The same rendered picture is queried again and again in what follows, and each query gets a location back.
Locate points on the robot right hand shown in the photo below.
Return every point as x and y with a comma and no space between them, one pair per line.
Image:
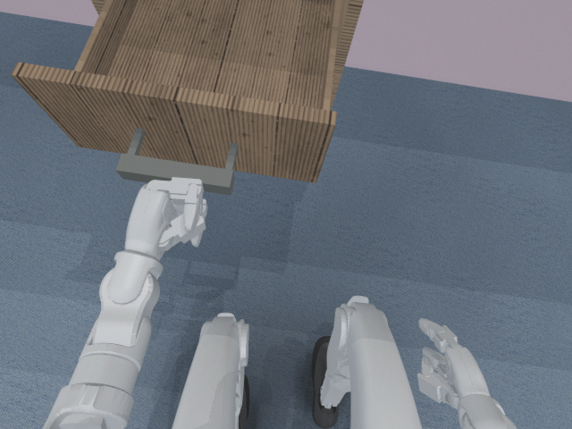
458,373

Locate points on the drawer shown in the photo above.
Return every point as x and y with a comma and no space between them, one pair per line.
198,75

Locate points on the handle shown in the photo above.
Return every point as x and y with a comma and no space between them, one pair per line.
133,167

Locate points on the left robot thigh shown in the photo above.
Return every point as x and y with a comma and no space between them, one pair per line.
208,400

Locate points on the robot left forearm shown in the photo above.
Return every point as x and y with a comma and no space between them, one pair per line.
99,393

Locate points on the robot right shin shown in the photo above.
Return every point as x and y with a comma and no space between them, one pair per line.
337,377

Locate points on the robot right forearm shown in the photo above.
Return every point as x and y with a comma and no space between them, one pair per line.
478,411

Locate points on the robot left hand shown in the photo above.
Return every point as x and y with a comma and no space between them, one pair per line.
178,203

